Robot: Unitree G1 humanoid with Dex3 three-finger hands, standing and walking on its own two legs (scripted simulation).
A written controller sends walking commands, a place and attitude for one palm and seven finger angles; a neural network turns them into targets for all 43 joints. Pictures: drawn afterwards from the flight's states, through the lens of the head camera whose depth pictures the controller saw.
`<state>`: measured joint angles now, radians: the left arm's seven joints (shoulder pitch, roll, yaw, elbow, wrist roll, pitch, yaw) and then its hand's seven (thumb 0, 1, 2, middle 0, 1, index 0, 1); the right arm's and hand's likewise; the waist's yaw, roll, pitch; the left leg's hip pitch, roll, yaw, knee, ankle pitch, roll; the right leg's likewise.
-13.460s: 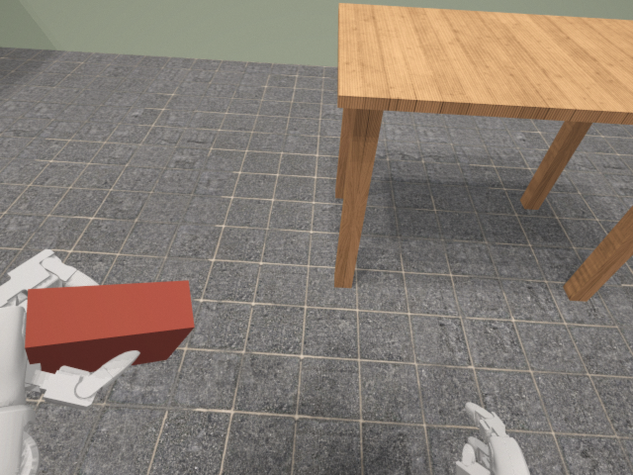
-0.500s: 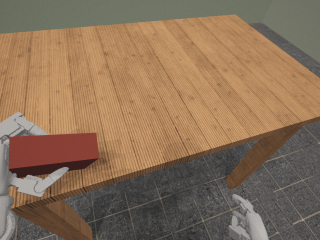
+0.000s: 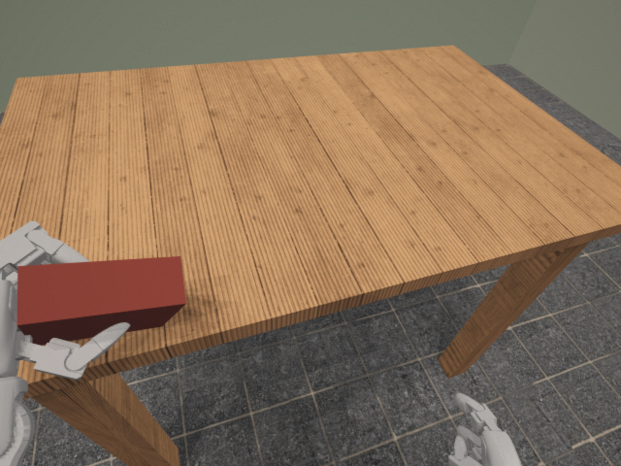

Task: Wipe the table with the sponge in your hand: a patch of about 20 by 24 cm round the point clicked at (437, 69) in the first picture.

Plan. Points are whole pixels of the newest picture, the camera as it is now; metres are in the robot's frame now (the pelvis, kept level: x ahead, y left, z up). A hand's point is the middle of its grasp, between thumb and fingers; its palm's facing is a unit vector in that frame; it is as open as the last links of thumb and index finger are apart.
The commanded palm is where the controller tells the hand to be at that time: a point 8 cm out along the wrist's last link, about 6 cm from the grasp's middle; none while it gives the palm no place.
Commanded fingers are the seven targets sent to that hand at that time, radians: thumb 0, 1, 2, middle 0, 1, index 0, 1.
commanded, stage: come to a stop and stand still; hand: left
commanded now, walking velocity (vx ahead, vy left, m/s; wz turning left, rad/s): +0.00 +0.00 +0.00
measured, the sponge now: (128, 300) +0.23 +0.22 +0.14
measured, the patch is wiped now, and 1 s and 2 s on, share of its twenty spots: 0.00 0.00 0.00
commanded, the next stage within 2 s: look again from close up in 0.64 s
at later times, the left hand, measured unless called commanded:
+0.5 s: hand (73, 280) +0.24 +0.27 +0.15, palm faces +0.40 -0.85 -0.34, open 9.2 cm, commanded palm +0.18 +0.30 +0.18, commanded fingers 0.00 0.10 1.30 -1.20 -1.60 -1.20 -1.60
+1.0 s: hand (78, 275) +0.24 +0.27 +0.15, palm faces +0.42 -0.84 -0.36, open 9.2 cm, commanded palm +0.18 +0.30 +0.18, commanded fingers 0.00 0.10 1.30 -1.20 -1.60 -1.20 -1.60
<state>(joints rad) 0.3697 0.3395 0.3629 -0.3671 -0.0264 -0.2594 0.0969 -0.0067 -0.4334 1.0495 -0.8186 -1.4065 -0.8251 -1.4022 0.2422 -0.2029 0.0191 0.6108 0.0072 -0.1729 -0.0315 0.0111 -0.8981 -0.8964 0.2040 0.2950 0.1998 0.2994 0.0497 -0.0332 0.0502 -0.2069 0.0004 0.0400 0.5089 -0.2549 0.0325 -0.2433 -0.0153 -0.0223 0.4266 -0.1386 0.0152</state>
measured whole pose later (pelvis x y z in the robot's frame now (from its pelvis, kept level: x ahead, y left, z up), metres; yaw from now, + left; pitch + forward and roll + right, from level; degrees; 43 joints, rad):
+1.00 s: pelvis +0.03 +0.02 +0.00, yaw +1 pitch -2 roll -2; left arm 0.40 0.35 0.36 -0.47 -0.02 -0.23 0.11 -0.01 -0.43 1.05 -0.82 -1.41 -0.82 -1.40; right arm 0.19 -0.19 0.01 0.58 0.01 -0.13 -0.02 0.01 -0.90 -0.90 0.20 0.30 0.20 0.30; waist 0.04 -0.04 0.11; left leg -0.17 -0.02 0.03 0.50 -0.29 0.05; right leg -0.20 -0.03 -0.03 0.41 -0.17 0.04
